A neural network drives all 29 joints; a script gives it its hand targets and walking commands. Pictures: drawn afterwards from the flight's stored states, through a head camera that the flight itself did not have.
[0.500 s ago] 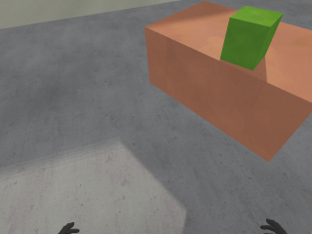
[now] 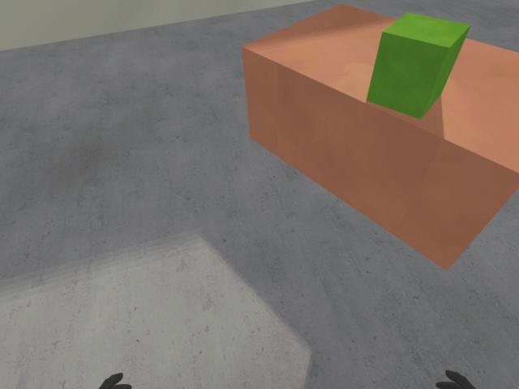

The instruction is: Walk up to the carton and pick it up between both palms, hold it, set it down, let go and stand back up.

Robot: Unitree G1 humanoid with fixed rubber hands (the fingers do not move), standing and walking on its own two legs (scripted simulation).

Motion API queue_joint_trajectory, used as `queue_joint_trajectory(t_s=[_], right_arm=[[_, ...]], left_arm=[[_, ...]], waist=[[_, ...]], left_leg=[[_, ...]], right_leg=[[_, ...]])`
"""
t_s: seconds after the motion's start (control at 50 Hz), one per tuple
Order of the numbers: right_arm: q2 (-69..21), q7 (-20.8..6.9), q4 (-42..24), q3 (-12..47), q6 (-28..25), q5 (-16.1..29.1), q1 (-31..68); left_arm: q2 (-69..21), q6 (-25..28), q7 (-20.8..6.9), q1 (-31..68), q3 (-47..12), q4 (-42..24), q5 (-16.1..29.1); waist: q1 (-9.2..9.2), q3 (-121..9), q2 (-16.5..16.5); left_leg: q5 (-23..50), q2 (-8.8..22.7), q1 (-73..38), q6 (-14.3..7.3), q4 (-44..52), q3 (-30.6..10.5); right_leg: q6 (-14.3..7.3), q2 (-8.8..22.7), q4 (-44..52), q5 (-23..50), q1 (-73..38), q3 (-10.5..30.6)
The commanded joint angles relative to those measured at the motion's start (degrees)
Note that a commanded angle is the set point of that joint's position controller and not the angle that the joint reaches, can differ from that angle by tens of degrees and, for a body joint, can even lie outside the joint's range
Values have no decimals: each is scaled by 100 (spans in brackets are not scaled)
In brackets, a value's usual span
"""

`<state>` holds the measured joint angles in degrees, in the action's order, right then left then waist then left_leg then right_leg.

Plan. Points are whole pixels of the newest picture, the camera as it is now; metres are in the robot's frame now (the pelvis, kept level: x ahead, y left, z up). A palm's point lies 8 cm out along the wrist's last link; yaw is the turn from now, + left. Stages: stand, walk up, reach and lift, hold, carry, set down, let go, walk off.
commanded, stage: stand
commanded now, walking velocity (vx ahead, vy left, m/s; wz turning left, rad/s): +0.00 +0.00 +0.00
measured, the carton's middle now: (414, 65) +1.13 -0.49 -0.08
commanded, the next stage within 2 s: walk up in 0.02 s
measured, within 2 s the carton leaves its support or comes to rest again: neither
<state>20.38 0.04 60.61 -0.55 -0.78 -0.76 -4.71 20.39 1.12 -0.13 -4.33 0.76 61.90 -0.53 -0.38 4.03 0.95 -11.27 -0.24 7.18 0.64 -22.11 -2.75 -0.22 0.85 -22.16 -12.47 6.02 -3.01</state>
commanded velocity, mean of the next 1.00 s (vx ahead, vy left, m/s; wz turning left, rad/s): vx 0.00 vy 0.00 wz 0.00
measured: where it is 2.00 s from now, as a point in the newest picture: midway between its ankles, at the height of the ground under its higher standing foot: (304, 290)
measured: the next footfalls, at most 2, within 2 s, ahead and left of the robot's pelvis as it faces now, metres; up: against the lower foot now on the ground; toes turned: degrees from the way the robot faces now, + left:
right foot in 0.46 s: +0.12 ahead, -0.18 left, +0.00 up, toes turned -19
left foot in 0.88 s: +0.38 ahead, +0.03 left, +0.00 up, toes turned -16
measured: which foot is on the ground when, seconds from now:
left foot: down 0.00-0.46, up 0.48-0.86, down 0.88-1.00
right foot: down 0.00-0.24, up 0.26-0.44, down 0.46-0.88, up 0.90-1.00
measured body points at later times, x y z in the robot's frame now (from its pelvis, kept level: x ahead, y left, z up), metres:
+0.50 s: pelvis +0.04 -0.04 -0.03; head +0.03 -0.08 +0.42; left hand +0.22 +0.29 -0.09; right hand +0.07 -0.42 -0.13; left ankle +0.01 +0.12 -0.73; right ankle +0.09 -0.17 -0.75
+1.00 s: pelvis +0.23 -0.04 -0.04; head +0.23 -0.06 +0.41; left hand +0.43 +0.24 -0.12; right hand +0.23 -0.41 -0.11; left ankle +0.34 +0.04 -0.74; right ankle +0.14 -0.16 -0.69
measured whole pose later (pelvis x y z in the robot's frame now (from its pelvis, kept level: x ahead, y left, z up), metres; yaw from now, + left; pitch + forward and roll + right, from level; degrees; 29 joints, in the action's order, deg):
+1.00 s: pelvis +0.23 -0.04 -0.04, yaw -24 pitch -2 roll +2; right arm 25.9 -4.5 38.8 -6.5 -5.0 -1.4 -12.4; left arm 28.0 5.6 -1.1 -21.6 2.2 43.9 0.0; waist 0.5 2.3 -0.9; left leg -16.8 2.5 24.5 -1.4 -43.3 7.4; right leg -1.9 3.0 -68.3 -24.2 26.1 4.0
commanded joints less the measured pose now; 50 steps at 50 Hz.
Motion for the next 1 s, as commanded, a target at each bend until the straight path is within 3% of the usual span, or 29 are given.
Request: queue_joint_trajectory(t_s=[0.0, 0.18, 0.2, 0.22, 0.24, 0.26, 0.28, 0.3, 0.34, 0.38, 0.4, 0.42, 0.44, 0.46, 0.48, 0.5, 0.52, 0.54, 0.6, 0.68, 0.74, 0.8, 0.82, 0.86, 0.88, 0.9, 0.92, 0.94, 0.98], right_arm=[[1133, 38, -311, -179, -87, 1, 271], [1157, 40, -296, -175, -85, 3, 267], [1934, -103, -866, -717, -211, -182, -126], [1931, -143, -812, -762, -235, -195, -643], [2010, -152, -860, -865, -243, -189, -1162], [2158, -150, -1027, -976, -283, -209, -1243], [2058, -144, -1307, -945, -351, -165, -822], [2028, -157, -1504, -917, -395, -161, -534], [2024, -208, -1742, -918, -417, -224, -137], [2010, -306, -1901, -900, -386, -288, 180], [2013, -353, -1946, -887, -359, -286, 276], [1951, -387, -1981, -871, -308, -295, 311], [1713, -393, -2007, -785, -263, -319, 60], [1213, -419, -2205, -643, -262, -223, 116], [1145, -409, -2464, -569, -251, -106, 138], [1661, -391, -2402, -661, -238, -59, 294], [1749, -408, -2330, -702, -257, -21, 148], [1782, -420, -2297, -721, -269, -29, 14], [1869, -498, -2106, -789, -238, -78, -575], [1855, -596, -2361, -819, -205, -92, -263], [1729, -644, -2529, -814, -255, -95, -1], [1650, -654, -2580, -856, -340, -63, -41], [1646, -642, -2561, -885, -382, -56, -212], [1793, -539, -2275, -1017, -463, -117, -1292], [2344, -439, -2228, -1157, -522, -206, -1980], [2656, -399, -2378, -1213, -548, -123, -2018], [2538, -391, -2473, -1143, -518, -8, -1546], [2344, -377, -2510, -1071, -498, 7, -1206], [2020, -357, -2532, -972, -487, -55, -1029]], left_arm=[[1112, 74, 33, 282, 206, -314, 8], [1130, 62, 31, 263, 204, -304, 10], [1814, 57, -208, -329, 506, -955, -135], [1663, 51, -289, 172, 530, -1142, -164], [1378, 56, -336, 726, 483, -1506, -183], [1206, 75, -347, 937, 416, -1749, -234], [1411, 103, -360, 673, 448, -1702, -235], [1538, 119, -414, 249, 505, -1655, -162], [1615, 144, -545, -187, 598, -1607, -72], [1577, 144, -607, -588, 694, -1510, -45], [1528, 151, -605, -874, 741, -1451, -33], [1548, 179, -587, -1304, 812, -1324, -46], [1718, 225, -525, -1905, 910, -1166, -78], [2235, 277, -397, -2629, 1044, -1170, -110], [2689, 360, -329, -2477, 1000, -1473, -50], [2554, 370, -284, -1805, 913, -1735, 87], [2434, 398, -225, -1611, 875, -1860, 71], [2355, 428, -182, -1504, 843, -1924, 62], [2205, 517, -168, -1400, 757, -2110, 39], [2307, 556, -185, -1603, 773, -2317, 4], [2332, 587, -165, -1707, 773, -2371, -4], [2296, 600, -146, -1666, 718, -2430, -5], [2242, 597, -139, -1615, 671, -2453, -9], [1854, 587, -136, -1498, 480, -2500, -17], [1381, 606, -115, -1589, 324, -2637, 69], [1553, 618, -23, -1651, 347, -2639, 41], [2044, 591, 17, -1672, 460, -2494, 49], [2120, 596, -3, -1797, 518, -2334, 82], [2016, 585, -67, -1942, 570, -2127, 83]], waist=[[-9, -403, -76], [-13, -381, -89], [222, -773, -25], [564, -490, 60], [953, -120, 680], [1057, 235, 1295], [766, 263, 406], [503, 76, 270], [226, -35, 763], [-12, -107, 892], [-197, -99, 763], [-418, -179, 483], [-599, -425, -328], [-1026, -409, -2060], [-767, -518, -2384], [-510, -170, -826], [-343, -63, -427], [-243, -21, -325], [-8, 96, -804], [-86, 264, -944], [-149, 287, -954], [-67, 247, -956], [47, 201, -896], [682, -299, -271], [1046, -705, 1323], [918, -797, 1376], [683, -639, 444], [455, -395, 357], [295, -120, 669]], left_leg=[[729, 652, 93, -248, 435, -468], [747, 666, 92, -242, 487, -479], [-2029, 472, -930, -550, -293, -58], [-3045, 680, -1268, -782, -100, -489], [-3577, 1404, -1759, -1124, 746, -1333], [-3487, 2564, -1426, -1579, 1461, -2387], [-3111, 2765, -801, -1693, 1456, -2262], [-3045, 2715, -456, -1700, 1445, -1972], [-2782, 2445, -85, -1563, 1301, -1303], [-2335, 1999, 699, -1276, 944, -330], [-2365, 1785, 1112, -1148, 606, 110], [-2748, 1506, 1678, -1016, -48, 558], [-2562, 1102, 2172, -882, -1305, 956], [-1948, 187, 3254, -555, -3729, 1537], [-2254, -122, 4151, -264, -4768, 590], [-1680, 342, 4046, -328, -4950, -186], [-1365, 519, 3879, -353, -4850, -240], [-1118, 667, 3720, -289, -4624, -238], [-776, 692, 2959, -151, -3877, -79], [-652, 626, 2892, -88, -3097, 128], [-594, 589, 2804, -145, -2573, 213], [-642, 416, 2179, -232, -2133, 474], [-646, 328, 1690, -263, -1929, 551], [-976, 18, -352, -381, -1356, 610], [-2890, 1423, -1297, -817, -99, -1852], [-3820, 2690, -933, -1225, 1044, -3777], [-4185, 2759, -341, -1474, 1007, -3691], [-3779, 2599, 41, -1624, 885, -3108], [-2707, 2282, 600, -1583, 728, -1968]], right_leg=[[-125, 670, 534, 635, -66, 617], [-117, 667, 555, 632, -83, 609], [-352, 424, 153, -1701, 1264, 1138], [-249, 388, -304, -2370, 2478, 1080], [-49, 90, -1359, -1905, 3810, 477], [-165, 286, -2874, -1655, 4408, 425], [-167, 651, -3295, -1399, 4130, 597], [-174, 844, -3260, -1282, 3716, 713], [-58, 996, -2766, -1306, 2970, 711], [-32, 704, -2215, -1108, 1787, 158], [-46, 535, -1774, -733, 1132, -153], [-45, 311, -1418, -323, 245, -496], [11, -57, -1425, -788, -640, -637], [-482, 758, 215, -2892, -1026, 1546], [-1288, 2177, 1565, -4308, -681, 5011], [-1365, 2216, 1484, -4462, -370, 4862], [-1429, 2117, 1148, -3999, -42, 4391], [-1365, 1943, 1032, -3544, 224, 3894], [-1198, 1492, 895, -2401, 1113, 2842], [-1307, 1488, 900, -2767, 1411, 2720], [-1277, 1411, 686, -2459, 1334, 2538], [-1245, 1356, 346, -1779, 1539, 2280], [-1195, 1310, 117, -1496, 1762, 2159], [-872, 792, -1520, -446, 2696, 1488], [-495, -123, -3840, -483, 4000, 859], [-290, -238, -5032, -1659, 4384, 688], [-285, 115, -5333, -1372, 4178, 1023], [-233, 332, -5244, -1088, 4046, 847], [-117, 635, -4597, -1009, 3585, 729]])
